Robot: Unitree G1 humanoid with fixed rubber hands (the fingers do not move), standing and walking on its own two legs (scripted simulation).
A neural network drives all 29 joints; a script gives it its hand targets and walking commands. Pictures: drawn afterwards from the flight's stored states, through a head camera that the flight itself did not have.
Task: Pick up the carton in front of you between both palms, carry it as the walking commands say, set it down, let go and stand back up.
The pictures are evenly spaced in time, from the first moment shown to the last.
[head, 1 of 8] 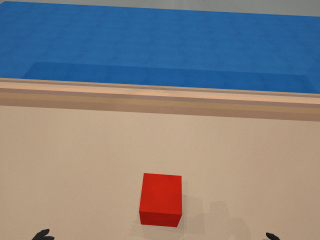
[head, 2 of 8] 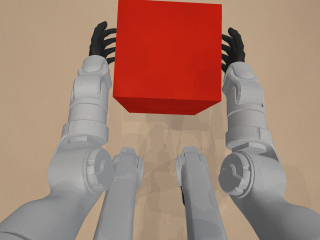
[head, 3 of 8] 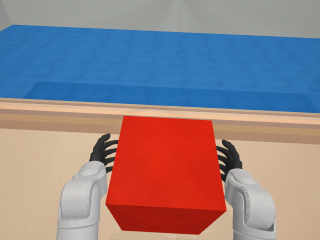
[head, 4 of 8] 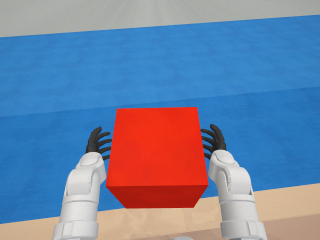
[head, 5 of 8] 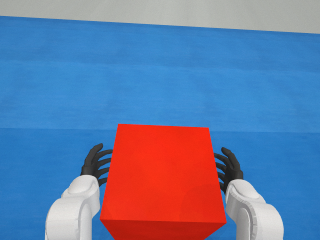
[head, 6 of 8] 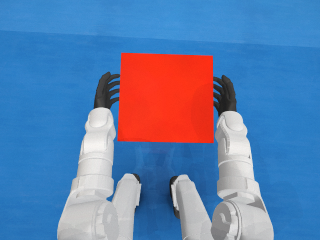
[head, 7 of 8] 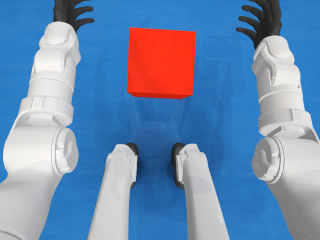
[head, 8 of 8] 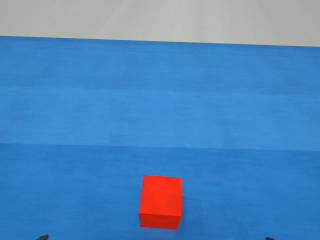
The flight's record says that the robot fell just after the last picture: no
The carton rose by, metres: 0.69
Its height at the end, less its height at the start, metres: -1.44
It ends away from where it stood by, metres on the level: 5.36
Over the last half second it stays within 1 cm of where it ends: yes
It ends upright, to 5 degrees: yes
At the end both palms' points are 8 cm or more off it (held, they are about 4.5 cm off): yes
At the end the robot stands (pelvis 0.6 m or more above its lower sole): yes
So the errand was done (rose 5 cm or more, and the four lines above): yes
